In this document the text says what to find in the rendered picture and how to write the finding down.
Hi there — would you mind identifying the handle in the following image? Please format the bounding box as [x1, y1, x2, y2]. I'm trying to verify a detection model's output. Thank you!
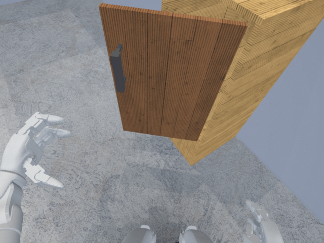
[110, 44, 126, 93]

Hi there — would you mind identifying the cupboard door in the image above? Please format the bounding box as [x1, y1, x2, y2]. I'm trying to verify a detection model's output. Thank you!
[99, 3, 248, 141]

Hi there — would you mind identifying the robot left thigh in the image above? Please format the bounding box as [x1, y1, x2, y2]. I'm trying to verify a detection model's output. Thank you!
[121, 228, 156, 243]

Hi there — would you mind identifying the robot left hand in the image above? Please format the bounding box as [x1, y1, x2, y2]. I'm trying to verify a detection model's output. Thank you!
[0, 112, 72, 190]

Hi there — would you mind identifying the robot right hand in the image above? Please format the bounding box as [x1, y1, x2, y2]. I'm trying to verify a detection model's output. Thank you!
[243, 199, 284, 243]

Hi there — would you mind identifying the right robot shin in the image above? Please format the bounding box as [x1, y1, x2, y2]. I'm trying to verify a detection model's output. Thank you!
[185, 226, 197, 231]

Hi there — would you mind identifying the robot left forearm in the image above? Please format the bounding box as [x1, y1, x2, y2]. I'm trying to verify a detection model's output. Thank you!
[0, 170, 27, 243]

